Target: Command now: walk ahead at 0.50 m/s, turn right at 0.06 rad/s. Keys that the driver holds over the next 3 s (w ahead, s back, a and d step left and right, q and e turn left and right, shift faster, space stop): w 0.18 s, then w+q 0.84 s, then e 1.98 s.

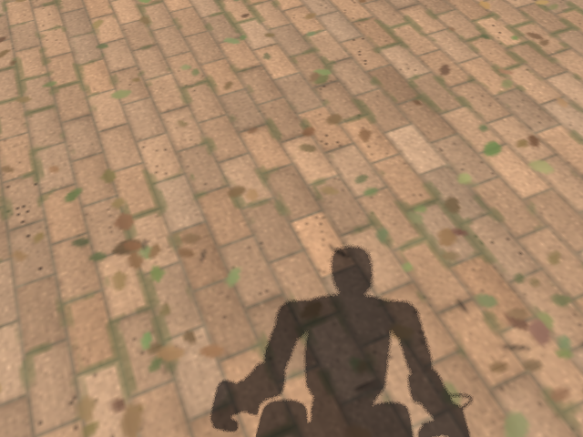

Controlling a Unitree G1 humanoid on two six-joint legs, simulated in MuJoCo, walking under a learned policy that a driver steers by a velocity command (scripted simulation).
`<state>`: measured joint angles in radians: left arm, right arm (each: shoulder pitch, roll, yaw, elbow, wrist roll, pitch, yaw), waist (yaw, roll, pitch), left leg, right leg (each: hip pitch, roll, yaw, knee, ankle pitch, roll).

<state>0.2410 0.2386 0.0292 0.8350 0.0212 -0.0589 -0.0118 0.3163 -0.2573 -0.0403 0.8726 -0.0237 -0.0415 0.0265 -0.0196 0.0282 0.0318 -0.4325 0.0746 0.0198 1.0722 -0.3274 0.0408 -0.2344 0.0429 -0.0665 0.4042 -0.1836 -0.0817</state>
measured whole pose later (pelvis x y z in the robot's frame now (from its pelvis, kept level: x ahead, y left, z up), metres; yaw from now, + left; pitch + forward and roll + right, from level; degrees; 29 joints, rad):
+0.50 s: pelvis +0.27 +0.06 -0.01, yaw +8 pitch +0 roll +0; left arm 0.28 0.24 0.03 0.91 0.03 -0.08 0.00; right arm 0.22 -0.26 -0.06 0.87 -0.01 -0.04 0.02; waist 0.01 -0.02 0.06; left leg -0.33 -0.09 0.05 0.50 -0.17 0.11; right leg -0.33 -0.02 -0.01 1.18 -0.33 -0.04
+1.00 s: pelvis +0.55 +0.06 -0.01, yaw +25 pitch +1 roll +0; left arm 0.09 0.26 0.03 0.75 0.04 -0.07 0.01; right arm 0.37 -0.30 -0.08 0.86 -0.01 -0.03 0.00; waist -0.06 0.02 0.04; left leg -0.27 -0.10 -0.10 1.03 -0.43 0.08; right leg -0.37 0.01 -0.03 0.53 -0.17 -0.04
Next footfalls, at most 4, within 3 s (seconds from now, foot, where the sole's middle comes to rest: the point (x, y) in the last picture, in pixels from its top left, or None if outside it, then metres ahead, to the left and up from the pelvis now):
0.36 left None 0.36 0.12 -0.78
0.90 right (307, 355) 0.69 0.02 -0.78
1.34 left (208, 337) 0.74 0.26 -0.78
1.76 right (298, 336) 0.74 0.03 -0.78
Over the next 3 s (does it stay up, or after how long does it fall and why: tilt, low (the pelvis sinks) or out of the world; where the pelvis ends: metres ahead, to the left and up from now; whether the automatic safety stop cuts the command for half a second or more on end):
stays up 0.64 0.10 0.00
